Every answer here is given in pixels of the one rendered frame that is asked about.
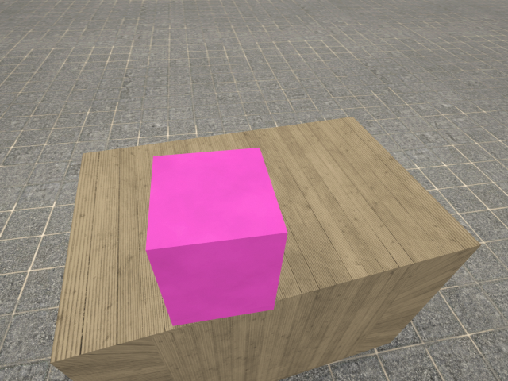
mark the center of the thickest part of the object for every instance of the carton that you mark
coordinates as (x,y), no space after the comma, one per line
(216,236)

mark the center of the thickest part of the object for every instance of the pedestal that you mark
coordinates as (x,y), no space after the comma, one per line
(367,248)

